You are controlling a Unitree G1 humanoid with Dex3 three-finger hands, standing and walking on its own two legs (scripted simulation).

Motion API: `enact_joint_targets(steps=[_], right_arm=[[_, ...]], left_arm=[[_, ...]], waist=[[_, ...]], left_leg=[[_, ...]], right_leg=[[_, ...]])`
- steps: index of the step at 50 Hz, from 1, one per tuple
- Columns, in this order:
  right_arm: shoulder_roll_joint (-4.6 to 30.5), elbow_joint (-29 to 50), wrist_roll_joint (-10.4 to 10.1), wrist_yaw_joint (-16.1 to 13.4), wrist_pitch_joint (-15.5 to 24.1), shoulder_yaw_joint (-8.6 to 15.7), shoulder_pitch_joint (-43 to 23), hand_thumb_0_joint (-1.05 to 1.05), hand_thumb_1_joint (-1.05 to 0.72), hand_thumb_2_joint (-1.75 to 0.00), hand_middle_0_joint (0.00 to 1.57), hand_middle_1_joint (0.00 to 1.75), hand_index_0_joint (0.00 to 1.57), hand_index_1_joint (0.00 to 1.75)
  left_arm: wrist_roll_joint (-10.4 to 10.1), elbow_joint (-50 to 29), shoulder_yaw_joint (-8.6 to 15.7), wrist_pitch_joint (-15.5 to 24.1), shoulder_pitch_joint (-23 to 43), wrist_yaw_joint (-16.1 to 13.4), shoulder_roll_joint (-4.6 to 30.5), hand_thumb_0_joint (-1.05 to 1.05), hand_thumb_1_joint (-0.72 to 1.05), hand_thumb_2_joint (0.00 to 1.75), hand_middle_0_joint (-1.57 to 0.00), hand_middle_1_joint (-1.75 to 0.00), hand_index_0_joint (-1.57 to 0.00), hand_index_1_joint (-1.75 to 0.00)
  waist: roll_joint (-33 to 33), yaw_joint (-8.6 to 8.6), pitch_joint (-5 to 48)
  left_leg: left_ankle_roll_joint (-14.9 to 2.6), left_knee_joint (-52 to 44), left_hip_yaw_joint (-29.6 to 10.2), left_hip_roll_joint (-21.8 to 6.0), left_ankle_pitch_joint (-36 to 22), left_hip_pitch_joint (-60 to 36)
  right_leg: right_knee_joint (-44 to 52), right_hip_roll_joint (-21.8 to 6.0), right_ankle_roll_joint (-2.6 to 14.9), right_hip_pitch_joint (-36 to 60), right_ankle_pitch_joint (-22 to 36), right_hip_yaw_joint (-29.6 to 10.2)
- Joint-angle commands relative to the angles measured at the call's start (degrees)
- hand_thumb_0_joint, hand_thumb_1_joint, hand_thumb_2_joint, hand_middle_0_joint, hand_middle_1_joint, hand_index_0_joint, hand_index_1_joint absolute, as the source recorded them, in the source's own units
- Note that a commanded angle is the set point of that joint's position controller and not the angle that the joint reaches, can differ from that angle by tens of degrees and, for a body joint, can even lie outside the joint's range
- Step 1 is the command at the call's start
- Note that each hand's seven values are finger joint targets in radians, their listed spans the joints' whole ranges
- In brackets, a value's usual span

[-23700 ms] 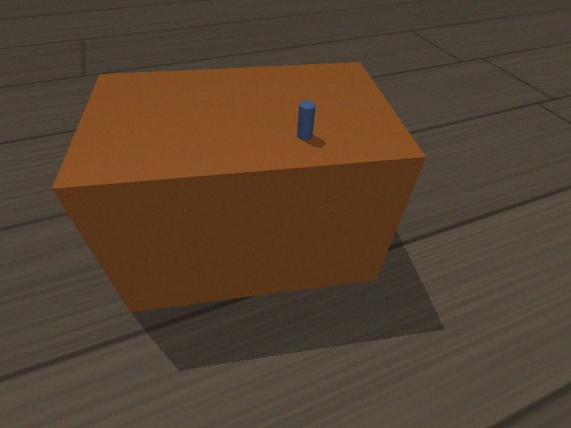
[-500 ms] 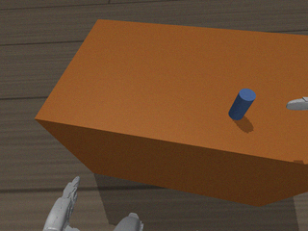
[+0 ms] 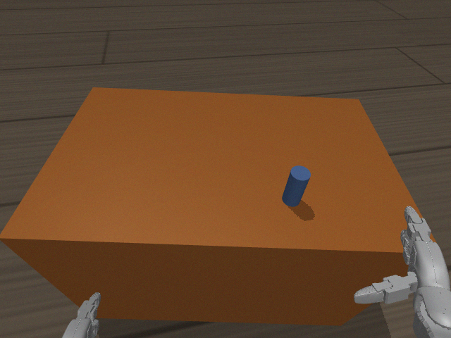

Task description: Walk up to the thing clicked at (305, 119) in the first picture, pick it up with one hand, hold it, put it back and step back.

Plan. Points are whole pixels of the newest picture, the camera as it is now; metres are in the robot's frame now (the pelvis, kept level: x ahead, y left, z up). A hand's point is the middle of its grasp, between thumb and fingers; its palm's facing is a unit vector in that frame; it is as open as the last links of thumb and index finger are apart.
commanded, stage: sink last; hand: right
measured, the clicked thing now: (295, 186) +0.48 -0.16 -0.04
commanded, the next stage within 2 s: home in 0.60 s
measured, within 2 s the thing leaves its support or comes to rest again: neither
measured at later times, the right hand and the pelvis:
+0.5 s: hand out of the picture +0.13 -0.23 +0.05, palm faces +0.31 +0.89 -0.33, open 17.2 cm; pelvis -0.04 +0.02 -0.01, yaw -1 degrees
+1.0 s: hand out of the picture +0.14 -0.20 -0.02, palm faces +0.21 +0.95 -0.24, open 17.3 cm; pelvis -0.05 +0.01 -0.02, yaw +0 degrees
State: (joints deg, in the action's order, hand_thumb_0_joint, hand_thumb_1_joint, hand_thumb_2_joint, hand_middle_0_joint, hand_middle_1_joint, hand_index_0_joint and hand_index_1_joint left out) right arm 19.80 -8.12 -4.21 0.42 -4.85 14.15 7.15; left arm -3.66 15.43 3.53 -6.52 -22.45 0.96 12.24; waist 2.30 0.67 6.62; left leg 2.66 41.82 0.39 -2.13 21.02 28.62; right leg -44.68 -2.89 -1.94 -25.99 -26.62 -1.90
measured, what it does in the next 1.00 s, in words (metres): shifts its weight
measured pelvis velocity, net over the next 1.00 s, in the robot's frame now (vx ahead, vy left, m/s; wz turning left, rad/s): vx -0.05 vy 0.01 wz -0.01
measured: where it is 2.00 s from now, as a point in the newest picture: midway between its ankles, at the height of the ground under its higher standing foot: outside the picture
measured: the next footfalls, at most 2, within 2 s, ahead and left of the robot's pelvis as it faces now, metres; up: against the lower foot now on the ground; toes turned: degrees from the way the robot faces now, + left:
none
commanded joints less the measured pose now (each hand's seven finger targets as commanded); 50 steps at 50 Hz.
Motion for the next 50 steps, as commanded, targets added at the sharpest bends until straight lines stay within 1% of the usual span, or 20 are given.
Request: enact_joint_targets(steps=[1,6,8,9,12,14,17,21,25,28,29,30,31,33,34,35,38,44,47,50], right_arm=[[16.82,26.74,-0.54,-3.15,4.45,9.0,-4.12,0.0,0.46,-0.06,0.06,0.05,0.06,0.05],[8.24,28.68,-0.6,-3.62,4.69,5.92,11.89,0.0,0.49,-0.06,0.06,0.05,0.05,0.05],[2.79,28.88,-0.69,-2.6,5.0,1.28,18.23,0.0,0.5,-0.06,0.06,0.06,0.05,0.06],[3.18,31.04,-0.67,-2.45,5.45,2.39,20.24,0.0,0.51,-0.06,0.05,0.06,0.05,0.06],[0.4,37.29,-0.73,-1.27,6.46,-1.03,21.53,0.0,0.51,-0.06,0.05,0.06,0.05,0.06],[2.11,38.7,-0.76,-1.4,6.86,1.41,20.15,0.0,0.5,-0.06,0.05,0.06,0.05,0.06],[7.53,39.99,-0.62,-2.2,6.48,6.08,17.96,0.0,0.51,-0.06,0.05,0.06,0.05,0.06],[5.17,33.69,-0.47,-2.73,5.68,6.72,22.26,0.0,0.5,-0.06,0.05,0.06,0.05,0.06],[5.67,32.08,-0.33,-2.79,6.8,7.43,22.93,0.0,0.52,-0.06,0.05,0.06,0.05,0.06],[3.78,32.1,-0.12,-2.84,8.58,4.97,21.23,0.0,0.53,-0.06,0.05,0.06,0.05,0.06],[4.11,27.56,-0.05,-3.07,8.26,5.46,24.19,0.0,0.51,-0.07,0.05,0.06,0.05,0.06],[3.07,35.26,-0.08,-3.13,9.55,3.84,18.79,0.0,0.52,-0.07,0.05,0.06,0.05,0.06],[5.37,34.74,0.13,-3.64,10.09,5.88,16.98,0.0,0.51,-0.07,0.05,0.06,0.05,0.06],[5.58,35.46,0.32,-4.2,10.69,5.61,16.78,0.0,0.5,-0.07,0.05,0.06,0.05,0.06],[5.28,36.83,0.43,-4.46,11.29,5.16,15.2,0.0,0.49,-0.07,0.05,0.06,0.05,0.06],[6.07,34.56,0.51,-4.72,11.36,6.12,15.56,0.0,0.49,-0.07,0.05,0.06,0.05,0.06],[5.32,29.9,0.85,-4.9,11.61,6.01,16.1,0.0,0.5,-0.09,0.06,0.06,0.06,0.06],[-2.54,20.01,1.2,-2.57,11.16,-3.98,17.23,0.0,0.54,-0.06,0.05,0.06,0.05,0.06],[-3.19,18.96,1.37,-2.19,11.01,-5.49,17.99,0.0,0.55,-0.06,0.05,0.05,0.05,0.05],[-1.42,18.68,2.06,-2.3,10.57,-4.72,20.05,0.0,0.54,-0.06,0.05,0.05,0.05,0.05]], left_arm=[[0.58,-11.25,8.78,4.0,4.45,-3.3,12.33,0.0,-0.54,0.07,-0.06,-0.06,-0.05,-0.06],[1.14,-14.35,10.29,5.05,2.48,-5.66,11.67,0.0,-0.54,0.06,-0.06,-0.05,-0.05,-0.05],[1.07,-16.12,6.99,5.58,0.61,-5.25,7.94,0.0,-0.51,0.06,-0.05,-0.05,-0.05,-0.05],[1.01,-16.65,5.77,5.87,-0.96,-5.05,6.55,0.0,-0.52,0.06,-0.05,-0.06,-0.05,-0.06],[0.72,-16.3,4.43,6.6,-1.66,-4.06,4.27,0.0,-0.51,0.06,-0.05,-0.06,-0.06,-0.06],[0.68,-15.45,4.54,7.17,-3.22,-3.85,3.92,0.0,-0.51,0.06,-0.06,-0.07,-0.06,-0.06],[1.11,-15.84,9.15,7.97,-3.34,-4.7,9.35,0.0,-0.51,0.05,-0.06,-0.07,-0.06,-0.06],[1.22,-16.27,12.77,10.01,-3.03,-5.86,11.44,0.0,-0.52,0.05,-0.06,-0.06,-0.06,-0.06],[1.4,-17.68,9.4,11.19,-2.1,-5.4,8.28,0.0,-0.53,0.06,-0.05,-0.05,-0.05,-0.06],[1.63,-17.24,5.41,11.81,0.31,-5.05,4.88,0.0,-0.54,0.07,-0.05,-0.06,-0.05,-0.06],[1.62,-17.96,6.01,12.22,1.59,-5.22,6.45,0.0,-0.54,0.08,-0.05,-0.06,-0.05,-0.06],[1.76,-18.21,4.55,12.69,2.45,-5.06,4.92,0.0,-0.54,0.08,-0.05,-0.06,-0.05,-0.07],[1.82,-18.13,5.82,12.74,2.72,-5.47,6.04,0.0,-0.54,0.08,-0.06,-0.06,-0.05,-0.07],[1.72,-19.96,6.9,13.57,1.23,-6.12,7.59,0.0,-0.53,0.09,-0.05,-0.06,-0.05,-0.07],[1.85,-20.12,5.2,13.84,0.97,-6.12,6.55,0.0,-0.52,0.1,-0.05,-0.06,-0.04,-0.07],[1.78,-19.25,7.68,13.97,-1.09,-6.74,8.49,0.0,-0.51,0.1,-0.05,-0.06,-0.04,-0.07],[2.1,-17.53,5.65,13.58,-4.29,-7.18,6.65,0.0,-0.27,0.34,-0.12,-0.17,-0.12,-0.17],[2.04,-10.43,-2.77,13.16,0.73,-5.05,-0.7,0.0,0.21,0.62,-0.15,-0.21,-0.15,-0.21],[2.24,-10.82,1.0,13.78,1.5,-4.64,4.0,0.0,0.45,0.68,-0.16,-0.23,-0.16,-0.23],[2.11,-16.31,7.19,14.16,0.14,-5.19,10.21,0.0,0.63,0.75,-0.17,-0.25,-0.17,-0.25]], waist=[[2.4,-0.15,13.52],[-3.94,0.52,8.65],[-6.71,0.64,2.9],[-6.29,1.36,3.5],[-3.94,1.28,0.45],[-2.8,0.71,-0.51],[-0.41,-0.51,-1.72],[-2.41,-0.89,-2.36],[-5.52,1.31,-2.86],[-5.04,2.51,-4.09],[-6.59,2.66,-4.35],[-3.85,2.82,-2.81],[-2.64,2.36,-0.42],[-2.25,1.55,1.72],[-1.87,1.69,2.15],[-2.36,0.6,2.36],[-3.06,0.72,0.93],[0.28,1.48,-7.67],[-1.19,0.31,-4.75],[-3.7,-1.21,4.14]], left_leg=[[-3.06,-1.63,3.6,2.28,-24.78,-10.92],[-2.29,-1.95,3.59,1.46,-21.47,-10.79],[-1.79,-2.92,3.99,1.76,-15.34,-7.58],[-1.8,-2.81,3.82,1.56,-14.73,-7.8],[-1.64,-3.32,3.56,1.31,-9.24,-4.47],[-1.5,-3.35,3.02,1.06,-7.64,-2.9],[-1.44,-3.73,2.3,0.7,-4.29,-0.88],[-1.3,-4.02,2.64,0.75,1.19,0.58],[-1.25,-4.68,2.17,0.25,5.56,0.23],[-1.62,-5.32,0.61,-0.25,10.55,1.12],[-1.45,-5.02,1.02,-0.01,10.75,1.17],[-1.67,-4.48,1.2,0.07,10.47,0.61],[-1.73,-4.33,0.94,0.01,10.08,-0.06],[-1.74,-2.82,2.14,0.74,6.73,-0.67],[-1.68,-2.54,2.21,0.77,6.5,-1.63],[-1.62,-2.45,2.2,0.83,5.16,-1.09],[-1.56,-2.7,2.13,0.74,3.57,-1.64],[-2.19,-0.72,3.51,1.3,5.97,3.46],[-2.1,-0.29,3.99,1.72,6.24,2.82],[-1.93,1.99,4.5,2.18,-1.69,0.76]], right_leg=[[4.88,2.11,0.37,7.41,32.96,3.46],[4.74,2.64,1.4,3.62,25.81,4.01],[5.26,2.68,1.94,0.89,19.94,4.37],[5.15,2.84,1.98,0.51,19.29,4.6],[5.57,3.49,2.04,-1.29,14.03,5.34],[5.25,3.82,2.08,-2.13,12.05,5.59],[5.31,4.11,2.22,-3.17,7.47,5.39],[5.06,3.97,2.38,-4.5,2.51,4.55],[3.51,4.19,2.21,-6.93,1.01,4.42],[3.14,4.22,1.75,-8.4,-1.28,4.6],[3.43,3.95,1.93,-9.56,-1.83,4.23],[3.84,3.88,1.66,-8.96,-2.12,4.22],[3.77,4.1,1.66,-8.13,-1.91,4.43],[4.6,3.61,1.72,-6.71,-0.85,3.75],[4.66,3.55,1.7,-6.73,-1.07,3.82],[4.49,3.46,1.79,-5.32,-0.16,3.84],[4.19,3.54,1.84,-5.31,1.61,3.85],[5.38,3.37,1.54,-11.56,-1.79,4.17],[5.41,3.04,1.57,-10.94,-2.41,3.61],[3.97,2.39,1.29,-5.92,5.44,2.49]])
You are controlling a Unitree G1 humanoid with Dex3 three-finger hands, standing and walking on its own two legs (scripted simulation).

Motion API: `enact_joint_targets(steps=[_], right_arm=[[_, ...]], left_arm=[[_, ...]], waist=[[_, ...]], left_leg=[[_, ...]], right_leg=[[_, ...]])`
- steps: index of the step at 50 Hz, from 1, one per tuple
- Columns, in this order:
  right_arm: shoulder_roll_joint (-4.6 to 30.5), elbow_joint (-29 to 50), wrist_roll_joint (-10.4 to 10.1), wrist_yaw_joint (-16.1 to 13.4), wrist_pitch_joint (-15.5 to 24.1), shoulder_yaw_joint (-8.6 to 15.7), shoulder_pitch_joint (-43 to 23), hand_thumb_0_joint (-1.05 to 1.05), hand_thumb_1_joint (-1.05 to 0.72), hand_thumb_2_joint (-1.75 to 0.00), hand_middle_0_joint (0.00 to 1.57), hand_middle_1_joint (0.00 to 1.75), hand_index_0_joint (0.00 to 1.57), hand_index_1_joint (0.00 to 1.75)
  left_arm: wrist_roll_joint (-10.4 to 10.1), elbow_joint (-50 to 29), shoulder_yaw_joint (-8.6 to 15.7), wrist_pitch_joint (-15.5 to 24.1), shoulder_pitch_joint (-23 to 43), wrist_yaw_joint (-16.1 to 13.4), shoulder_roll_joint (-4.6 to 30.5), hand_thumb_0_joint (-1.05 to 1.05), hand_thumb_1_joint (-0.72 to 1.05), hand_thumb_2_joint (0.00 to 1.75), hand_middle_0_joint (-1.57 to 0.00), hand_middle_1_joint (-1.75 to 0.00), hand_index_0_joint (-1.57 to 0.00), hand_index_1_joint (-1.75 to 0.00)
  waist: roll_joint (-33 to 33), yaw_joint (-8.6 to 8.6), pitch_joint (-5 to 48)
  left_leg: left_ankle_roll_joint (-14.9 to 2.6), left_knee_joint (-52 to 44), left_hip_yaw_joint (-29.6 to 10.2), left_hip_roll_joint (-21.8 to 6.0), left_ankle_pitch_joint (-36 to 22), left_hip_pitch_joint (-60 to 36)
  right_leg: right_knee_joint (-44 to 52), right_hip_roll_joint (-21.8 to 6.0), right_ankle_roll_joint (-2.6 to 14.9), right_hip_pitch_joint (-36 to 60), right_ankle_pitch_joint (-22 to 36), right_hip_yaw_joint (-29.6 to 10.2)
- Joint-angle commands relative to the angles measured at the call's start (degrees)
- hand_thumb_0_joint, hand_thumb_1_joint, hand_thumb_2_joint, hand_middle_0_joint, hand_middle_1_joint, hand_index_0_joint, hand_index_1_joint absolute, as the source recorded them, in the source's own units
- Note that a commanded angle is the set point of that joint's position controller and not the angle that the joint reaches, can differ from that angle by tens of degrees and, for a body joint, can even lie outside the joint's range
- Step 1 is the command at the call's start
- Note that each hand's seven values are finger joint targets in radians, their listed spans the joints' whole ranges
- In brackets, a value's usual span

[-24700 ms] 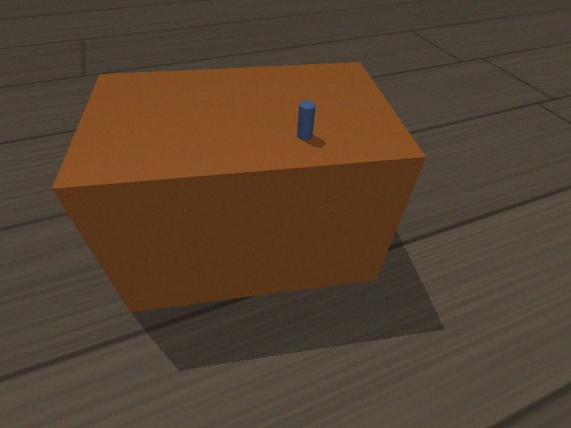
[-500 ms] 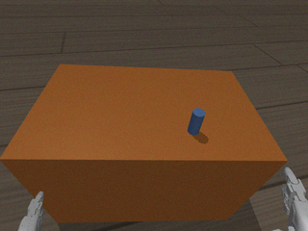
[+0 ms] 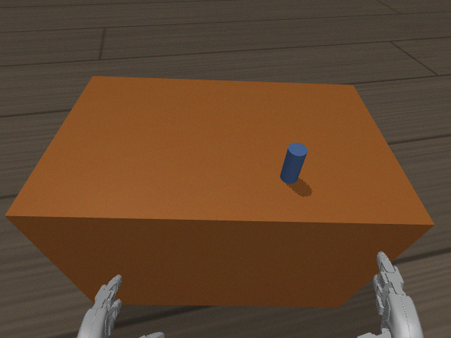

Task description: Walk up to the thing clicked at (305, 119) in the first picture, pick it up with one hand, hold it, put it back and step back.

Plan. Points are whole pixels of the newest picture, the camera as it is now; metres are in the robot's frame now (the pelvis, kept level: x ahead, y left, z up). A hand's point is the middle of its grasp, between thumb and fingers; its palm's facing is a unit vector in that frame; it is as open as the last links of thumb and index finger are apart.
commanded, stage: home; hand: right
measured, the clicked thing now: (293, 164) +0.54 -0.17 -0.02
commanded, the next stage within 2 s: none
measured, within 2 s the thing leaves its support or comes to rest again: neither
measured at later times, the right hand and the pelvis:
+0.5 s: hand (329, 314) +0.20 -0.18 -0.05, palm faces +0.11 +0.96 -0.24, open 17.5 cm; pelvis +0.03 +0.00 +0.00, yaw +0 degrees
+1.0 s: hand (325, 319) +0.20 -0.17 -0.05, palm faces +0.12 +0.97 -0.23, open 17.5 cm; pelvis +0.02 +0.01 -0.01, yaw +0 degrees
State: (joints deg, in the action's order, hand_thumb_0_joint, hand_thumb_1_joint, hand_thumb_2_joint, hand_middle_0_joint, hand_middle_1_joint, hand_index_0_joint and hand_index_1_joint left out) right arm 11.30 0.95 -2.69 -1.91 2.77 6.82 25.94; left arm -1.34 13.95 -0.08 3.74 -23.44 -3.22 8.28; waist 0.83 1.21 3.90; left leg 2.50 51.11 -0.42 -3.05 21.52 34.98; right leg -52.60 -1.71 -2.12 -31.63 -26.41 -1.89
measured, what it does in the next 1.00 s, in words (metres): stands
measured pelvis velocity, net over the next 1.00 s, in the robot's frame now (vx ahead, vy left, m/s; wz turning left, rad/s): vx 0.02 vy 0.01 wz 0.00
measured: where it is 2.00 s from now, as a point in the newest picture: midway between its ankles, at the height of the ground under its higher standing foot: outside the picture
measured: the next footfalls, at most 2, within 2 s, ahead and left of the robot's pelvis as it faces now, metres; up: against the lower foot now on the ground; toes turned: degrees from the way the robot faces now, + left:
none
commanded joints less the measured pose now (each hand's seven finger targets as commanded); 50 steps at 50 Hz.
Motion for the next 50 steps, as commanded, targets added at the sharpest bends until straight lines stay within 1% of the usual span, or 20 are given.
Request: enact_joint_targets(steps=[1,3,4,6,9,10,12,15,16,17,18,20,21,24,30,34,36,37,42,50], right_arm=[[8.28,9.87,0.68,-0.36,2.64,2.98,1.22,0.0,0.56,-0.05,0.05,0.05,0.05,0.05],[7.81,10.14,0.83,-1.05,1.81,1.05,-2.44,0.0,0.56,-0.05,0.05,0.05,0.05,0.05],[8.62,9.81,1.02,-1.69,1.26,1.63,-2.41,0.0,0.55,-0.06,0.05,0.05,0.05,0.05],[5.29,7.3,1.17,-1.96,0.51,-2.12,-4.86,0.0,0.59,-0.03,0.05,0.05,0.05,0.05],[4.9,5.18,1.39,-2.53,-0.32,-3.85,-5.16,0.0,0.59,-0.03,0.05,0.05,0.05,0.05],[5.16,8.87,1.45,-2.7,-0.12,-3.99,-7.72,0.0,0.55,-0.05,0.05,0.05,0.05,0.05],[6.59,9.88,1.62,-3.08,-0.63,-2.62,-3.87,0.0,0.54,-0.06,0.05,0.05,0.05,0.05],[6.79,4.87,1.41,-3.13,-2.69,-1.76,3.65,0.0,0.56,-0.05,0.05,0.05,0.05,0.05],[5.8,2.18,1.43,-2.84,-3.72,-3.08,3.93,0.0,0.56,-0.05,0.05,0.05,0.05,0.05],[5.69,3.5,1.32,-2.85,-4.07,-2.75,2.33,0.0,0.56,-0.05,0.05,0.05,0.05,0.05],[5.32,2.52,1.27,-2.68,-4.4,-3.06,1.5,0.0,0.58,-0.04,0.05,0.05,0.05,0.05],[3.45,0.59,1.21,-2.23,-4.5,-4.87,0.34,0.0,0.58,-0.04,0.05,0.05,0.05,0.05],[4.58,0.97,1.17,-2.22,-4.53,-3.73,0.02,0.0,0.56,-0.05,0.05,0.05,0.05,0.05],[3.75,5.57,1.11,-1.9,-4.15,-4.41,-1.51,0.0,0.54,-0.06,0.05,0.05,0.05,0.05],[6.83,8.01,1.34,-2.64,-4.78,-1.67,-2.21,0.0,0.58,-0.04,0.05,0.05,0.05,0.05],[6.05,8.01,1.4,-2.69,-5.8,-2.41,-0.29,0.0,0.55,-0.06,0.05,0.05,0.05,0.05],[5.77,7.5,1.31,-2.55,-6.04,-2.63,0.36,0.0,0.56,-0.05,0.05,0.05,0.05,0.05],[4.96,7.43,1.32,-2.57,-6.19,-3.73,0.64,0.0,0.57,-0.04,0.05,0.05,0.05,0.05],[5.57,7.73,1.34,-2.57,-6.15,-3.03,0.44,0.0,0.53,-0.06,0.05,0.06,0.05,0.06],[5.87,9.06,1.43,-2.81,-6.04,-2.88,-0.84,0.0,0.56,-0.05,0.05,0.05,0.05,0.05]], left_arm=[[-0.14,-15.65,10.49,3.5,0.19,-1.12,14.41,0.0,0.68,0.77,-0.18,-0.26,-0.18,-0.26],[-0.21,-17.14,7.1,3.03,3.14,-1.46,11.98,0.0,0.8,0.84,-0.19,-0.28,-0.19,-0.28],[-0.09,-16.06,6.99,2.55,1.84,-1.85,11.58,0.0,0.85,0.87,-0.2,-0.29,-0.19,-0.29],[0.09,-13.51,0.11,1.83,2.15,-1.77,5.35,0.0,0.88,0.89,-0.2,-0.29,-0.2,-0.29],[0.41,-13.13,-1.18,1.43,3.94,-2.2,4.5,0.0,0.89,0.9,-0.2,-0.29,-0.2,-0.3],[0.38,-13.35,-1.64,1.3,3.37,-2.17,3.55,0.0,0.89,0.9,-0.2,-0.29,-0.2,-0.3],[0.53,-13.73,0.65,1.05,1.0,-2.46,5.44,0.0,0.89,0.9,-0.2,-0.3,-0.2,-0.3],[0.77,-12.13,6.07,0.16,-3.19,-2.51,10.53,0.0,0.9,0.9,-0.2,-0.3,-0.2,-0.3],[0.58,-12.42,5.94,-0.13,-2.72,-2.26,10.8,0.0,0.9,0.9,-0.2,-0.3,-0.2,-0.3],[0.42,-14.03,6.25,-0.41,-1.22,-1.96,10.84,0.0,0.9,0.9,-0.2,-0.3,-0.2,-0.3],[0.24,-12.22,4.8,-0.83,-0.75,-1.71,9.23,0.0,0.9,0.9,-0.2,-0.3,-0.2,-0.3],[0.1,-15.04,4.32,-1.16,2.99,-1.29,9.15,0.0,0.9,0.9,-0.2,-0.3,-0.2,-0.3],[-0.13,-14.78,4.16,-1.44,2.47,-1.26,8.9,0.0,0.9,0.9,-0.2,-0.3,-0.2,-0.3],[-0.16,-17.79,2.85,-1.76,0.86,-0.91,7.16,0.0,0.9,0.9,-0.2,-0.3,-0.2,-0.3],[-0.11,-17.52,3.43,-2.49,-1.04,-1.37,7.71,0.0,0.9,0.9,-0.2,-0.3,-0.2,-0.3],[0.15,-16.41,3.48,-2.93,-2.44,-1.47,7.65,0.0,0.9,0.9,-0.2,-0.3,-0.2,-0.3],[-0.07,-18.01,3.14,-2.97,-0.88,-1.51,7.53,0.0,0.9,0.9,-0.2,-0.3,-0.2,-0.3],[-0.03,-19.0,3.72,-2.8,-0.41,-1.42,8.16,0.0,0.9,0.9,-0.2,-0.3,-0.2,-0.3],[0.03,-19.95,4.02,-3.23,-0.79,-1.58,8.36,0.0,0.9,0.9,-0.2,-0.3,-0.2,-0.3],[-0.08,-20.5,3.42,-3.52,-1.96,-1.84,7.87,0.0,0.9,0.9,-0.2,-0.3,-0.2,-0.3]], waist=[[-2.73,-1.37,8.4],[-2.75,-0.93,9.78],[-0.97,-0.64,11.56],[0.77,-0.51,7.98],[2.97,-0.64,7.53],[4.79,-0.88,8.56],[5.47,-0.38,12.32],[3.15,-1.21,10.45],[1.44,-1.99,8.1],[0.57,-1.99,8.29],[0.97,-1.42,5.42],[-3.27,-1.6,3.22],[-4.59,-1.37,2.7],[-4.48,-1.46,7.59],[0.91,-0.98,10.65],[2.19,-1.0,10.37],[0.11,-0.75,7.99],[-0.03,-1.01,8.06],[-2.49,-1.41,8.87],[-1.02,-1.29,8.12]], left_leg=[[-1.84,-6.99,5.25,3.08,-4.1,-6.67],[-1.79,-6.71,4.99,2.8,-6.36,-7.66],[-1.98,-6.04,4.69,2.55,-7.89,-8.56],[-2.14,-5.91,3.98,2.39,-6.62,-6.87],[-2.29,-5.89,3.56,1.96,-5.3,-6.32],[-2.3,-6.22,3.29,1.88,-4.96,-6.58],[-2.34,-5.37,3.29,1.9,-8.79,-8.62],[-2.12,-4.78,4.5,2.37,-14.16,-8.34],[-1.85,-5.09,4.82,2.49,-13.7,-7.36],[-1.81,-5.05,4.88,2.39,-13.74,-7.33],[-1.88,-5.18,5.06,2.39,-11.63,-6.32],[-1.86,-5.53,5.38,2.52,-8.48,-4.6],[-1.74,-6.28,5.12,2.46,-6.66,-4.23],[-1.78,-5.64,4.56,2.37,-10.94,-6.74],[-2.08,-3.78,3.42,1.95,-14.87,-7.35],[-2.14,-3.56,3.68,2.09,-12.95,-6.02],[-1.9,-4.89,3.58,2.02,-9.32,-5.25],[-1.95,-4.7,3.91,2.14,-8.76,-5.15],[-1.74,-4.45,3.71,2.02,-10.9,-5.02],[-1.92,-4.33,3.2,1.92,-7.97,-3.78]], right_leg=[[10.98,1.28,1.43,0.48,7.7,2.53],[9.87,1.35,1.57,1.13,10.38,2.46],[9.19,1.44,1.44,1.53,12.3,2.49],[8.88,1.46,1.47,-0.89,10.76,2.83],[8.68,1.44,1.43,-2.67,8.84,3.21],[8.78,1.7,1.41,-1.91,7.99,3.75],[8.21,1.93,1.04,0.48,12.31,4.13],[7.39,1.78,0.65,1.31,20.07,3.86],[7.45,1.75,0.81,0.12,19.12,3.76],[7.37,1.72,0.93,-0.51,18.72,3.64],[7.93,1.66,0.89,-1.67,16.69,3.64],[7.94,1.39,1.49,-3.89,12.94,3.19],[7.99,1.33,1.73,-4.29,10.72,3.28],[6.98,1.64,1.62,-1.42,14.83,3.74],[5.69,1.79,0.97,0.34,19.56,4.16],[5.95,1.66,0.88,-0.68,17.85,4.0],[6.34,1.78,1.33,-2.32,12.99,4.29],[6.78,1.74,1.26,-2.63,12.64,4.11],[5.22,1.82,1.67,-2.43,14.43,4.09],[5.63,1.84,1.67,-2.98,11.31,4.28]])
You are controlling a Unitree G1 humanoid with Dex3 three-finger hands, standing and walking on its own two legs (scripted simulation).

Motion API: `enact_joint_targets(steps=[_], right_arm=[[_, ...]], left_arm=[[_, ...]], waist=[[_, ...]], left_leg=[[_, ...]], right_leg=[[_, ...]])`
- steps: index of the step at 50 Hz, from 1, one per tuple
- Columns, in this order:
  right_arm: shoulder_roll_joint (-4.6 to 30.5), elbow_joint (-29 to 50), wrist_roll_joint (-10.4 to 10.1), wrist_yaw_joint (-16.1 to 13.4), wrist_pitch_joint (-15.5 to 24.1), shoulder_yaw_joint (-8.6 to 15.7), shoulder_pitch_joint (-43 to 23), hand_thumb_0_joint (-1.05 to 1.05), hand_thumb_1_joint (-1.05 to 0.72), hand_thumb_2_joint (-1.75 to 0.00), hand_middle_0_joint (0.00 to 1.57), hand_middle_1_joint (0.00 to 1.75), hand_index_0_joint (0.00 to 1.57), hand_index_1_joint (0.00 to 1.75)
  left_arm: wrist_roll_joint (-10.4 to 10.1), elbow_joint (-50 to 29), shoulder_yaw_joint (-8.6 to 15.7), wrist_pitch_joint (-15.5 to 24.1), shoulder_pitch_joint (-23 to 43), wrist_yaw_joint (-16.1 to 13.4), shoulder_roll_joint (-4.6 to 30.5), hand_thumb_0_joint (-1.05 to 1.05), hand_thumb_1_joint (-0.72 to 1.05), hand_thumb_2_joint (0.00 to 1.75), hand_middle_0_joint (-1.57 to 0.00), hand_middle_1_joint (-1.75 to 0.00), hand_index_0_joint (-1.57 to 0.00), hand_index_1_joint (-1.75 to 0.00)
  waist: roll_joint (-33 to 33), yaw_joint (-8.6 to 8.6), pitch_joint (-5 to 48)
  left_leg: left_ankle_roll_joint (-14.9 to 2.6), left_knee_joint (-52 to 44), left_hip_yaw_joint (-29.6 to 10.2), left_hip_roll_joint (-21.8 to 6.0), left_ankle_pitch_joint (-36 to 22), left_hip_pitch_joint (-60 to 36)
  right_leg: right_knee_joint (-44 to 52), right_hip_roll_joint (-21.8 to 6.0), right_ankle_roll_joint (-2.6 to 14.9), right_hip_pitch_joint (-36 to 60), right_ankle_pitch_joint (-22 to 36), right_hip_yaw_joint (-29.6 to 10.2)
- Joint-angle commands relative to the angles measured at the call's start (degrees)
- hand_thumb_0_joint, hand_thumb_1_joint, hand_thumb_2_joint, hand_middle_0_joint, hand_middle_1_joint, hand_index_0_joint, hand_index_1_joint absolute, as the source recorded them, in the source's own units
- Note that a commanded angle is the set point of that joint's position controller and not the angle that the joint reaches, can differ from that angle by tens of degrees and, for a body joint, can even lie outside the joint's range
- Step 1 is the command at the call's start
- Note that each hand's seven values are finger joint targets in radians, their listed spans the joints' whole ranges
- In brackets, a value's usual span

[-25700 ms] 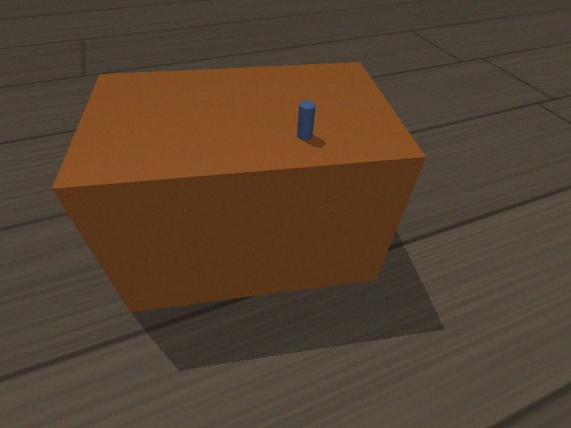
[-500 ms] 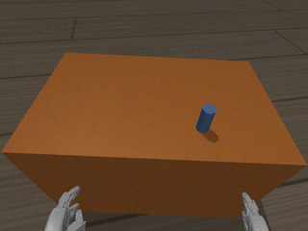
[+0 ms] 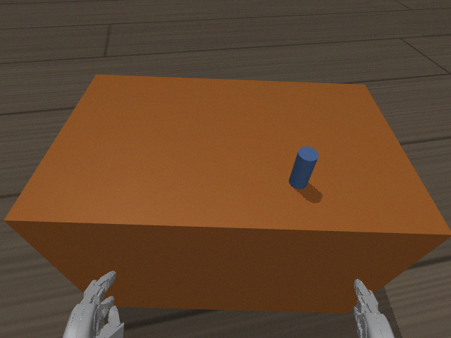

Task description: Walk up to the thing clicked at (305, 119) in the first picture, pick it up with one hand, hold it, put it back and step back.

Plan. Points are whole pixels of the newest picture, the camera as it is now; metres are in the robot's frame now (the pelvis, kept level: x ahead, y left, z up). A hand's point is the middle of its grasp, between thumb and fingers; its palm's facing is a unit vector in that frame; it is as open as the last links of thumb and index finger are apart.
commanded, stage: home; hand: right
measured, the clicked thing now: (302, 168) +0.51 -0.17 -0.01
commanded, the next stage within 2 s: stand in 1.58 s
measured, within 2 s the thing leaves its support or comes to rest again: neither
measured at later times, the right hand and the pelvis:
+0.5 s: hand out of the picture +0.16 -0.18 -0.04, palm faces +0.12 +0.96 -0.24, open 17.4 cm; pelvis -0.01 +0.00 +0.00, yaw +0 degrees
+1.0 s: hand (338, 335) +0.17 -0.18 -0.04, palm faces +0.13 +0.96 -0.24, open 17.4 cm; pelvis +0.00 +0.00 +0.00, yaw +0 degrees
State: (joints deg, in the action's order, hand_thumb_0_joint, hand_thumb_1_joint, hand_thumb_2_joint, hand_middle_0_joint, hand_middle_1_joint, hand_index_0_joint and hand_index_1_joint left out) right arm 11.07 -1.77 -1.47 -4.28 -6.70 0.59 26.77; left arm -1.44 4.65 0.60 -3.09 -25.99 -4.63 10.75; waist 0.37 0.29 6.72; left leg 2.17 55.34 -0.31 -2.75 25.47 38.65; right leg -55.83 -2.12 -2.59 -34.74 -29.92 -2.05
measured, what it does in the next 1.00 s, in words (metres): stands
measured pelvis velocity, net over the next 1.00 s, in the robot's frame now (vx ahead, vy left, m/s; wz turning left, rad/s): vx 0.00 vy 0.00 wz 0.00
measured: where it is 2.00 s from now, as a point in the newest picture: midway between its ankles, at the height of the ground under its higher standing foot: outside the picture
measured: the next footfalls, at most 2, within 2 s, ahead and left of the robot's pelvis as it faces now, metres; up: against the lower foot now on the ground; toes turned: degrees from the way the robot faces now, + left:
none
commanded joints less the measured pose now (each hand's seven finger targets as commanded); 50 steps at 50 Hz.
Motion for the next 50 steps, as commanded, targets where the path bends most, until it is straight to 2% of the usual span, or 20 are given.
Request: enact_joint_targets(steps=[1,2,7,8,9,12,17,20,23,25,30,31,32,35,36,39,42,47,49,50], right_arm=[[6.17,12.4,0.15,-0.42,3.42,3.18,-1.82,0.0,0.56,-0.05,0.05,0.05,0.05,0.05],[5.86,12.17,0.08,-0.4,3.44,2.98,-2.23,0.0,0.56,-0.05,0.05,0.05,0.05,0.05],[6.16,12.29,0.15,-0.68,3.43,3.08,-1.21,0.0,0.52,-0.07,0.06,0.06,0.06,0.06],[5.88,11.99,0.19,-0.68,3.39,2.83,-0.74,0.0,0.52,-0.07,0.06,0.06,0.06,0.06],[6.1,12.05,0.14,-0.74,3.36,3.24,-1.03,0.0,0.53,-0.07,0.06,0.06,0.06,0.06],[6.16,12.34,0.08,-0.96,3.76,3.05,-1.61,0.0,0.55,-0.05,0.05,0.05,0.05,0.05],[5.49,12.23,0.09,-1.02,3.97,2.12,-1.48,0.0,0.54,-0.06,0.05,0.05,0.05,0.05],[6.18,12.55,0.07,-1.12,4.0,2.86,-2.05,0.0,0.52,-0.07,0.06,0.06,0.06,0.06],[6.62,13.72,0.0,-1.17,4.12,2.85,-2.15,0.0,0.54,-0.06,0.05,0.05,0.05,0.05],[6.24,12.74,0.01,-1.37,4.14,2.84,-0.64,0.0,0.52,-0.07,0.06,0.06,0.06,0.06],[6.44,12.3,-0.07,-1.36,4.41,3.04,-1.25,0.0,0.53,-0.06,0.05,0.05,0.05,0.05],[6.7,13.0,-0.01,-1.52,4.42,3.59,-0.47,0.0,0.52,-0.07,0.06,0.06,0.06,0.06],[5.92,11.82,0.02,-1.45,4.36,2.43,-0.14,0.0,0.54,-0.06,0.05,0.05,0.05,0.05],[5.88,13.17,0.0,-1.34,4.58,2.5,-0.74,0.0,0.53,-0.06,0.05,0.06,0.05,0.06],[5.89,12.15,0.06,-1.42,4.36,2.32,-0.22,0.0,0.52,-0.07,0.06,0.06,0.06,0.06],[6.48,12.48,0.16,-1.54,4.25,3.31,0.01,0.0,0.54,-0.06,0.05,0.05,0.05,0.05],[5.96,11.96,0.12,-1.26,4.24,2.99,0.08,0.0,0.55,-0.05,0.05,0.05,0.05,0.05],[5.77,12.35,0.06,-1.23,4.04,2.71,0.26,0.0,0.55,-0.05,0.05,0.05,0.05,0.05],[5.95,12.88,0.13,-1.29,4.03,2.76,-0.23,0.0,0.53,-0.07,0.05,0.06,0.05,0.06],[6.0,13.02,0.12,-1.28,4.04,2.88,-0.07,0.0,0.54,-0.06,0.05,0.05,0.05,0.05]], left_arm=[[0.1,-10.39,2.5,3.11,0.01,-0.41,4.83,0.0,0.9,0.9,-0.2,-0.3,-0.2,-0.3],[-0.01,-10.75,1.99,3.25,1.17,-0.46,4.79,0.0,0.9,0.9,-0.2,-0.3,-0.2,-0.3],[0.09,-11.06,2.67,3.31,1.2,-0.5,5.53,0.0,0.9,0.9,-0.2,-0.3,-0.2,-0.3],[0.07,-12.24,3.04,3.36,1.59,-0.62,5.83,0.0,0.9,0.9,-0.2,-0.3,-0.2,-0.3],[0.1,-11.7,2.39,3.34,1.62,-0.66,5.38,0.0,0.9,0.9,-0.2,-0.3,-0.2,-0.3],[-0.02,-11.6,3.49,3.52,1.44,-0.83,6.37,0.0,0.9,0.9,-0.2,-0.3,-0.2,-0.3],[0.04,-11.6,2.96,3.67,0.7,-0.81,5.81,0.0,0.9,0.9,-0.2,-0.3,-0.2,-0.3],[-0.1,-11.95,2.56,3.55,1.02,-1.01,5.6,0.0,0.9,0.9,-0.2,-0.3,-0.2,-0.3],[-0.13,-12.22,2.12,3.81,1.12,-0.91,5.37,0.0,0.9,0.9,-0.2,-0.3,-0.2,-0.3],[-0.09,-11.86,3.4,3.78,0.72,-1.05,6.39,0.0,0.9,0.9,-0.2,-0.3,-0.2,-0.3],[-0.13,-12.64,2.46,3.59,0.77,-1.06,5.66,0.0,0.9,0.9,-0.2,-0.3,-0.2,-0.3],[-0.04,-12.53,2.8,3.55,0.67,-1.13,5.7,0.0,0.9,0.9,-0.2,-0.3,-0.2,-0.3],[-0.08,-12.56,2.58,3.48,0.39,-1.09,5.7,0.0,0.9,0.9,-0.2,-0.3,-0.2,-0.3],[-0.05,-12.48,2.97,3.24,-0.46,-1.06,5.84,0.0,0.9,0.9,-0.2,-0.3,-0.2,-0.3],[0.02,-12.81,2.57,3.26,0.55,-1.09,5.66,0.0,0.9,0.9,-0.2,-0.3,-0.2,-0.3],[0.1,-12.23,2.46,2.89,-0.12,-1.05,5.26,0.0,0.9,0.9,-0.2,-0.3,-0.2,-0.3],[0.12,-12.65,2.71,2.5,-0.51,-1.05,5.47,0.0,0.9,0.9,-0.2,-0.3,-0.2,-0.3],[-0.03,-12.35,2.66,2.42,-0.17,-0.75,5.46,0.0,0.9,0.9,-0.2,-0.3,-0.2,-0.3],[-0.02,-13.47,3.58,2.53,0.24,-0.76,6.43,0.0,0.9,0.9,-0.2,-0.3,-0.2,-0.3],[0.13,-12.97,3.03,2.45,0.13,-0.73,5.77,0.0,0.9,0.9,-0.2,-0.3,-0.2,-0.3]], waist=[[0.26,-0.34,5.29],[-0.36,-0.22,4.04],[0.51,-0.06,4.63],[-0.73,-0.59,4.96],[-0.78,-0.11,4.83],[-0.28,-0.36,4.04],[0.19,-0.4,3.92],[0.0,-0.73,3.06],[-0.14,-0.22,3.65],[0.37,-0.06,4.11],[-1.6,-0.41,4.31],[-0.39,0.12,5.33],[-0.7,-0.39,5.06],[-0.77,-0.44,6.92],[-0.85,-0.35,5.94],[-0.42,-0.14,6.88],[-1.5,-0.64,6.07],[0.42,-0.09,5.1],[0.04,-0.29,6.53],[0.43,-0.07,6.91]], left_leg=[[-1.63,-8.79,3.07,1.57,-11.27,-7.32],[-1.58,-9.24,3.15,1.67,-9.2,-6.75],[-1.73,-8.72,3.46,1.82,-8.07,-6.22],[-1.62,-9.14,3.26,1.74,-7.57,-6.08],[-1.58,-9.17,3.2,1.7,-7.4,-6.23],[-1.75,-8.61,3.71,1.98,-6.51,-5.71],[-1.89,-8.44,3.74,2.01,-5.41,-5.27],[-1.76,-9.51,3.25,1.91,-3.6,-4.36],[-1.72,-9.31,3.1,1.78,-4.16,-4.94],[-1.98,-8.18,3.77,2.05,-5.15,-4.86],[-1.51,-9.35,3.04,1.64,-5.86,-5.84],[-1.63,-8.84,2.92,1.59,-7.13,-6.36],[-1.69,-8.2,3.41,1.86,-7.8,-5.69],[-1.75,-7.42,3.26,1.79,-11.45,-6.65],[-1.68,-7.77,3.31,1.74,-10.62,-6.32],[-1.63,-7.55,3.13,1.6,-12.97,-7.23],[-1.51,-7.79,3.13,1.61,-12.36,-6.81],[-1.82,-7.03,3.44,1.78,-11.56,-6.12],[-1.92,-6.57,3.81,2.01,-12.27,-6.32],[-1.89,-6.48,3.69,1.87,-12.88,-6.59]], right_leg=[[8.83,2.4,2.15,-0.31,14.15,4.49],[9.22,2.34,2.21,-0.73,12.12,4.45],[9.46,2.26,2.14,-1.45,11.16,4.07],[9.12,2.36,2.33,-1.61,10.44,4.27],[8.97,2.37,2.37,-1.85,10.27,4.28],[9.89,2.13,2.15,-1.67,9.67,3.79],[10.02,2.08,2.18,-2.1,8.54,3.59],[9.81,2.29,2.37,-2.7,6.47,4.12],[9.57,2.37,2.35,-2.7,6.97,4.2],[10.11,2.15,2.13,-2.3,8.41,3.53],[8.7,2.67,2.57,-2.91,8.46,4.41],[8.53,2.67,2.38,-2.27,9.8,4.44],[8.92,2.41,2.33,-2.1,10.7,4.05],[8.0,2.4,2.17,-0.67,14.52,4.03],[8.05,2.41,2.26,-1.41,13.48,4.04],[7.59,2.55,2.16,-1.15,15.74,4.27],[7.6,2.46,2.18,-1.32,15.07,4.32],[8.49,2.09,1.79,-0.94,15.23,3.94],[8.68,1.97,1.74,-0.62,16.45,3.5],[8.18,2.0,1.75,-0.53,17.0,3.66]])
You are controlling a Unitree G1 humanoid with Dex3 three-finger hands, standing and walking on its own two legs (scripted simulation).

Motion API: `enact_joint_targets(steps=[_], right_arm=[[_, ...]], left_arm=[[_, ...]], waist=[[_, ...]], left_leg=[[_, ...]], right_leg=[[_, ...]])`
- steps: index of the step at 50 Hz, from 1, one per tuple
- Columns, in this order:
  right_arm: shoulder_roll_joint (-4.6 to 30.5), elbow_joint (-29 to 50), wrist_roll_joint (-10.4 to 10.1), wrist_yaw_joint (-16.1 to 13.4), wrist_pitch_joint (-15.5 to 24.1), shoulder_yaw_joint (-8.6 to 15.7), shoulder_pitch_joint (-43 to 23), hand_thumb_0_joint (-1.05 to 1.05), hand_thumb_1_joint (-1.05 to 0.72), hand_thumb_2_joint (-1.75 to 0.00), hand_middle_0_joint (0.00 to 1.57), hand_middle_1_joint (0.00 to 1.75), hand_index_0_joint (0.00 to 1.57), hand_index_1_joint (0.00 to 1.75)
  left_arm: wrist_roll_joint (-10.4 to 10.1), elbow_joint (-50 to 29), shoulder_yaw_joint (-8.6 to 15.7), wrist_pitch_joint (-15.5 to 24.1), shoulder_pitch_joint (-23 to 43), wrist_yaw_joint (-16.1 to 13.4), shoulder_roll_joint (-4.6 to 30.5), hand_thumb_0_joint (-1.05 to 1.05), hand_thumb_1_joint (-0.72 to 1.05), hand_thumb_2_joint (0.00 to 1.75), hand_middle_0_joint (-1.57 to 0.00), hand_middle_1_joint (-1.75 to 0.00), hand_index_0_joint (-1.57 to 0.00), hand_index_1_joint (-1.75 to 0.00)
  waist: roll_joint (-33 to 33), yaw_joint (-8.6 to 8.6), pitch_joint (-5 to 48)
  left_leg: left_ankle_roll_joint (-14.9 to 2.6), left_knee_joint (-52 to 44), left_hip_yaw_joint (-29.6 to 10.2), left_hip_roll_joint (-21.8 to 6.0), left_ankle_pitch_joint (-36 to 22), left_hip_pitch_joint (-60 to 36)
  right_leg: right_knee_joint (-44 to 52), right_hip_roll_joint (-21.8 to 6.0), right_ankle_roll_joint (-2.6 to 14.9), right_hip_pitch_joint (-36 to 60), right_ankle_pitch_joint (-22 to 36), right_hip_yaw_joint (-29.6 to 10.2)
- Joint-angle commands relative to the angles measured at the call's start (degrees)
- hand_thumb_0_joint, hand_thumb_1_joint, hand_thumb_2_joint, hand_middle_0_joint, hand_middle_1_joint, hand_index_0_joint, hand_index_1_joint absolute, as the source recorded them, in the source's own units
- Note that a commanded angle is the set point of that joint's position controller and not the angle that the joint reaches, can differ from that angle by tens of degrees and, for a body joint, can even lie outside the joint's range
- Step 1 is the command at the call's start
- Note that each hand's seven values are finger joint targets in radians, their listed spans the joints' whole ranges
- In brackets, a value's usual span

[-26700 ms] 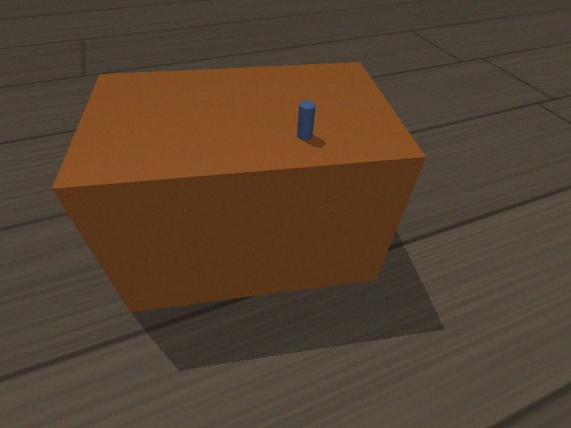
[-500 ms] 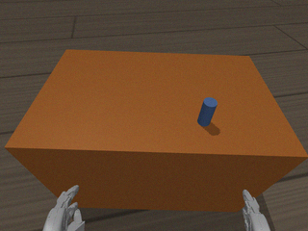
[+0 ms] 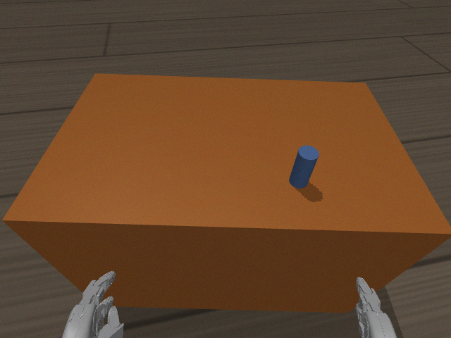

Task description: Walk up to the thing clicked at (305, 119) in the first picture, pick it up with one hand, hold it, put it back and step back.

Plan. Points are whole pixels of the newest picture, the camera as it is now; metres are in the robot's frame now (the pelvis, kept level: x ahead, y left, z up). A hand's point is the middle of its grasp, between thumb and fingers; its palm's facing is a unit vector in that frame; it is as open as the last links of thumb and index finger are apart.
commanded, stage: home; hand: right
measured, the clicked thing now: (303, 167) +0.51 -0.17 -0.01
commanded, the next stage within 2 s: stand in 0.58 s
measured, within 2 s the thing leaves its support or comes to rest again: neither
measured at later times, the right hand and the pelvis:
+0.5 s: hand out of the picture +0.12 -0.25 -0.10, palm faces -0.03 +0.92 -0.39, open 17.4 cm; pelvis -0.01 +0.00 +0.01, yaw +0 degrees
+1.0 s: hand out of the picture +0.04 -0.24 -0.10, palm faces +0.01 +0.94 -0.35, open 12.3 cm; pelvis -0.01 +0.01 +0.05, yaw -1 degrees
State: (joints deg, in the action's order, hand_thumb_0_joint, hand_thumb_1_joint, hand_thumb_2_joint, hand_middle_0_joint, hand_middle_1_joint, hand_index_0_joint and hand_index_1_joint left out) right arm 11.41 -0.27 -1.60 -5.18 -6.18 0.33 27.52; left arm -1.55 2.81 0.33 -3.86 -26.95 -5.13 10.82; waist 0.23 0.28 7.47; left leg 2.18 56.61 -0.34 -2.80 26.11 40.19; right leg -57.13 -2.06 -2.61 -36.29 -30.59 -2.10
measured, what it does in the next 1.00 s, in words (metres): rises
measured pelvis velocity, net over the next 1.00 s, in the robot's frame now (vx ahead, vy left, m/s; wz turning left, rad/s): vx -0.01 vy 0.01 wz -0.01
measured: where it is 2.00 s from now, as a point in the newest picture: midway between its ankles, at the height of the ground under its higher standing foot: outside the picture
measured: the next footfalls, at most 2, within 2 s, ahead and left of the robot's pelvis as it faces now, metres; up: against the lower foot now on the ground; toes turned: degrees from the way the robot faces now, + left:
none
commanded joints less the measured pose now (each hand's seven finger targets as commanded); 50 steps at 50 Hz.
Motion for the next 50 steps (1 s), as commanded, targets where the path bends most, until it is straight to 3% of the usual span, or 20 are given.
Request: enact_joint_targets(steps=[1,3,5,7,10,12,13,14,15,17,20,22,25,30,34,35,37,40,44,50], right_arm=[[6.67,10.72,0.49,-1.54,2.42,6.15,2.49,0.0,0.58,-0.04,0.05,0.05,0.05,0.05],[3.93,10.98,0.57,-1.52,1.48,2.72,2.46,0.0,0.55,-0.05,0.05,0.05,0.05,0.05],[5.77,13.65,0.47,-2.15,1.08,3.92,0.23,0.0,0.53,-0.06,0.05,0.05,0.05,0.05],[5.44,14.06,0.75,-2.52,0.71,2.82,0.99,0.0,0.58,-0.04,0.05,0.05,0.05,0.05],[5.81,14.96,0.72,-3.0,-0.11,3.3,0.13,0.0,0.59,-0.03,0.05,0.05,0.05,0.05],[6.06,14.02,0.82,-3.15,-0.59,3.56,0.03,0.0,0.56,-0.05,0.05,0.05,0.05,0.05],[17.63,-6.08,7.81,-0.65,3.48,5.99,-8.95,0.0,0.51,-0.07,0.06,0.06,0.06,0.06],[16.27,-14.26,7.92,0.6,5.33,6.17,-7.84,0.0,0.5,-0.08,0.06,0.06,0.06,0.06],[15.87,-16.14,7.67,1.43,6.43,5.93,-9.17,0.0,0.52,-0.07,0.06,0.06,0.06,0.06],[15.72,-19.24,6.64,2.5,7.94,5.05,-10.32,0.0,0.58,-0.03,0.05,0.05,0.05,0.05],[16.72,-25.56,4.78,3.77,8.63,4.78,-12.72,0.0,0.52,-0.07,0.06,0.06,0.06,0.06],[16.38,-28.7,4.51,3.83,8.76,4.92,-14.59,0.0,0.57,-0.04,0.05,0.05,0.05,0.05],[15.62,-33.6,4.43,3.91,8.87,4.59,-14.48,0.0,0.54,-0.06,0.05,0.05,0.05,0.05],[17.21,-39.99,4.25,3.99,8.61,4.95,-15.21,0.0,0.51,-0.08,0.06,0.06,0.06,0.06],[18.6,-45.27,3.79,3.79,8.83,4.71,-14.28,0.0,0.53,-0.07,0.06,0.06,0.06,0.06],[18.83,-46.31,3.77,3.7,8.87,4.69,-14.69,0.0,0.45,-0.15,0.14,0.14,0.14,0.14],[19.24,-48.3,3.73,3.6,8.71,4.43,-15.46,0.0,0.29,-0.31,0.2,0.3,0.2,0.3],[19.66,-51.0,3.6,3.57,8.54,4.1,-16.67,0.0,0.05,-0.55,0.2,0.3,0.2,0.3],[18.99,-54.43,3.21,3.61,8.5,3.55,-17.4,0.0,-0.27,-0.87,0.2,0.3,0.2,0.3],[19.02,-58.21,2.85,3.88,8.36,3.09,-18.7,0.0,-0.75,-0.9,0.2,0.3,0.2,0.3]], left_arm=[[-0.25,3.35,3.12,3.39,5.63,-0.61,8.97,0.0,0.9,0.9,-0.2,-0.3,-0.2,-0.3],[-0.44,0.93,1.87,4.67,5.87,-0.99,7.54,0.0,0.9,0.9,-0.2,-0.3,-0.2,-0.3],[-0.38,3.11,2.29,5.32,7.28,-1.38,7.86,0.0,0.9,0.9,-0.2,-0.3,-0.2,-0.3],[-0.19,5.63,2.36,6.23,7.97,-1.71,8.16,0.0,0.9,0.9,-0.2,-0.3,-0.2,-0.3],[-0.01,8.22,2.72,7.58,9.76,-2.03,8.75,0.0,0.9,0.9,-0.2,-0.3,-0.2,-0.3],[0.12,9.52,2.64,8.22,10.85,-2.35,8.45,0.0,0.9,0.9,-0.2,-0.3,-0.2,-0.3],[8.42,24.58,3.83,7.26,15.56,-0.14,18.95,0.0,0.9,0.9,-0.2,-0.3,-0.2,-0.3],[8.56,25.93,4.78,6.69,14.7,0.8,18.18,0.0,0.9,0.9,-0.2,-0.3,-0.2,-0.3],[8.33,26.75,4.65,6.81,15.11,1.21,17.74,0.0,0.9,0.9,-0.2,-0.3,-0.2,-0.3],[6.32,28.45,4.44,6.68,15.73,2.25,16.21,0.0,0.9,0.9,-0.2,-0.3,-0.2,-0.3],[4.41,31.65,4.38,6.55,15.65,3.76,18.0,0.0,0.9,0.9,-0.2,-0.3,-0.2,-0.3],[4.46,34.22,4.56,6.44,14.78,4.21,17.9,0.0,0.9,0.9,-0.2,-0.3,-0.2,-0.3],[4.75,36.87,4.6,6.5,17.03,4.49,19.32,0.0,0.9,0.9,-0.2,-0.3,-0.2,-0.3],[4.21,40.99,4.34,6.16,17.05,4.2,19.85,0.0,0.9,0.9,-0.2,-0.3,-0.2,-0.3],[3.41,44.27,4.19,5.9,16.39,3.9,20.33,0.0,0.9,0.9,-0.2,-0.3,-0.2,-0.3],[3.28,45.13,4.16,5.75,16.13,3.77,20.26,0.0,0.9,0.9,-0.2,-0.3,-0.2,-0.3],[2.89,46.85,3.93,5.31,15.8,3.71,19.85,0.0,0.9,0.9,-0.2,-0.3,-0.2,-0.3],[2.83,49.36,3.52,4.96,15.63,3.86,19.61,0.0,0.9,0.9,-0.2,-0.3,-0.2,-0.3],[2.82,52.19,3.13,5.08,16.52,3.9,19.88,0.0,0.9,0.9,-0.2,-0.3,-0.2,-0.3],[2.54,54.99,2.4,5.34,18.25,3.97,19.79,0.0,0.9,0.9,-0.2,-0.3,-0.2,-0.3]], waist=[[-0.45,-0.3,5.78],[-1.29,-1.21,6.29],[-0.08,-1.0,5.08],[2.63,-1.1,4.99],[3.41,-1.3,4.16],[0.4,-1.53,3.99],[-0.78,-0.04,-3.08],[-1.29,-0.18,-0.66],[-1.67,-0.6,-1.33],[-3.11,-1.29,-2.6],[-5.69,-1.47,-0.78],[-3.14,-1.57,-2.45],[3.33,0.03,-3.73],[3.2,-0.22,-6.56],[1.31,-0.07,-5.33],[0.32,-0.42,-4.54],[-0.97,-0.92,-6.03],[-1.62,-0.98,-8.05],[-0.89,-0.51,-8.85],[-1.23,-0.34,-9.35]], left_leg=[[-1.82,-7.63,3.92,2.82,-13.33,-7.81],[-1.57,-8.17,3.37,2.36,-14.4,-8.49],[-1.53,-8.8,3.55,2.46,-13.44,-8.41],[-1.9,-8.22,3.52,2.54,-13.83,-7.86],[-2.07,-8.23,4.22,2.88,-12.45,-7.4],[-1.71,-9.58,4.06,2.88,-11.14,-7.87],[-5.79,-10.03,-1.31,-0.62,-12.42,-15.01],[-7.26,-11.57,-2.56,-1.68,-11.15,-17.07],[-7.84,-11.52,-3.99,-2.07,-12.88,-16.58],[-7.87,-13.78,-3.24,-2.18,-14.13,-16.13],[-7.06,-14.81,-4.25,-2.45,-13.87,-17.76],[-6.57,-14.98,-4.08,-2.09,-10.33,-17.02],[-5.55,-12.85,-0.77,0.16,-10.29,-19.42],[-5.88,-17.28,-2.61,-0.83,-11.8,-20.5],[-5.67,-20.22,-3.34,-2.0,-17.12,-24.52],[-5.81,-20.88,-3.67,-2.53,-19.27,-25.57],[-5.85,-24.41,-5.05,-3.53,-16.77,-24.29],[-5.45,-28.29,-5.66,-3.99,-10.98,-24.14],[-4.53,-30.37,-4.68,-3.74,-13.31,-25.91],[-3.75,-33.98,-4.13,-3.97,-15.85,-28.55]], right_leg=[[8.6,1.31,2.22,1.21,16.85,2.45],[7.88,1.55,2.55,1.33,16.79,3.09],[8.37,1.56,2.46,0.4,15.54,3.15],[8.72,1.48,2.14,1.37,16.5,3.04],[9.48,1.01,1.91,1.6,15.86,2.15],[9.07,1.23,2.43,0.97,13.76,2.44],[10.9,-0.76,5.62,6.86,18.12,-0.4],[10.09,-0.39,6.37,6.76,15.63,-0.38],[10.31,-0.14,7.0,6.79,15.07,-0.66],[10.85,0.17,7.07,8.43,13.3,-0.18],[12.39,0.37,6.78,10.84,12.89,-1.08],[15.09,0.22,6.74,11.12,11.35,-2.38],[20.27,-2.73,7.79,10.53,12.1,-7.15],[22.54,-2.51,7.2,12.14,13.02,-6.25],[22.9,-2.57,6.55,15.48,18.94,-5.02],[22.46,-2.32,6.33,16.77,20.88,-4.34],[23.31,-1.69,5.8,18.39,18.86,-3.37],[26.75,-1.83,5.62,19.23,15.22,-3.51],[30.35,-2.71,5.28,21.23,17.35,-3.84],[34.85,-3.36,4.54,24.22,18.79,-3.75]])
